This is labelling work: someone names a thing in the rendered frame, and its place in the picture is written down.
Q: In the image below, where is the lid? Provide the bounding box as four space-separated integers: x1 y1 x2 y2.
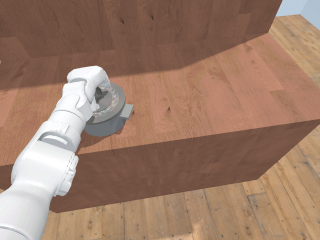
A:
86 82 126 125

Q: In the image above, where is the left robot forearm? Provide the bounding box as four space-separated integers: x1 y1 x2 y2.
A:
11 76 96 184

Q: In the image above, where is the knob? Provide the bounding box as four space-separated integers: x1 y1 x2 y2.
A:
94 87 102 101

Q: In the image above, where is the robot left hand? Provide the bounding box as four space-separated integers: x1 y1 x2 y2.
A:
67 66 111 112

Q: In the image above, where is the robot left upper arm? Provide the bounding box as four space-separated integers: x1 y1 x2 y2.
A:
0 140 79 240

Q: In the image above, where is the pot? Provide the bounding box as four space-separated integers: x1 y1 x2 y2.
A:
83 103 134 137

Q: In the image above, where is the table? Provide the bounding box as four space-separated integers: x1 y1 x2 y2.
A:
0 0 320 213

